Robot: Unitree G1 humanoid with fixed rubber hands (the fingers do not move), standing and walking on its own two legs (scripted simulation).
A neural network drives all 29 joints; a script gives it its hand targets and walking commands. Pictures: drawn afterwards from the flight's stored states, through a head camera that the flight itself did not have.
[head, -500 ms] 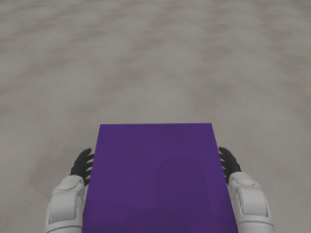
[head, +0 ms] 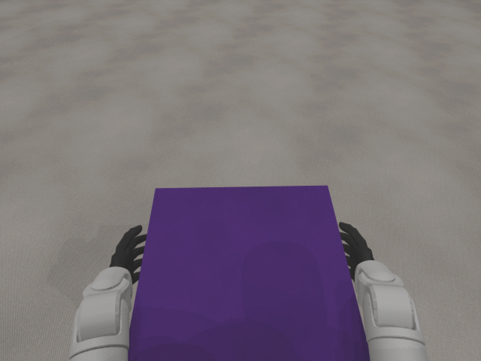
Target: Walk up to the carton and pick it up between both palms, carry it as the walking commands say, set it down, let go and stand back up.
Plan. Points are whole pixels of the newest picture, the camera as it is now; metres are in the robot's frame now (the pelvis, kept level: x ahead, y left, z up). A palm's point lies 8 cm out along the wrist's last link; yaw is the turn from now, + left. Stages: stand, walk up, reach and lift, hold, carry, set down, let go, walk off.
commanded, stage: carry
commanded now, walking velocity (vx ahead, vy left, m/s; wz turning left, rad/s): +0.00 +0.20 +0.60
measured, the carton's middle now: (243, 288) +0.28 +0.00 -0.04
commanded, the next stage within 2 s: none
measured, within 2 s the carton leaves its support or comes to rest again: neither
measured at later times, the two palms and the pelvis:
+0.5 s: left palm out of the picture +0.18 +0.32 +0.07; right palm (283, 276) +0.25 -0.06 +0.07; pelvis -0.02 +0.09 -0.02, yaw +8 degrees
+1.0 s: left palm out of the picture +0.04 +0.50 +0.03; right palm (139, 320) +0.20 +0.15 +0.04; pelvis -0.10 +0.23 -0.03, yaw +23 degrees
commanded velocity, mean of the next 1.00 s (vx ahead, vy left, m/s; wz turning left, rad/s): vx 0.00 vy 0.20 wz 0.60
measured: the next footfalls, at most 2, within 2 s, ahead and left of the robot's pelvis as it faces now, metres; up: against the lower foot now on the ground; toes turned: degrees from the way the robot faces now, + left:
right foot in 0.60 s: +0.02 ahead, -0.01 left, +0.00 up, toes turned +2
left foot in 0.92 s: -0.08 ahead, +0.38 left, +0.00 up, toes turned +27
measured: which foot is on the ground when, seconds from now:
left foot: down 0.00-0.60, up 0.62-0.90, down 0.92-1.00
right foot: down 0.00-0.26, up 0.28-0.58, down 0.60-0.92, up 0.94-1.00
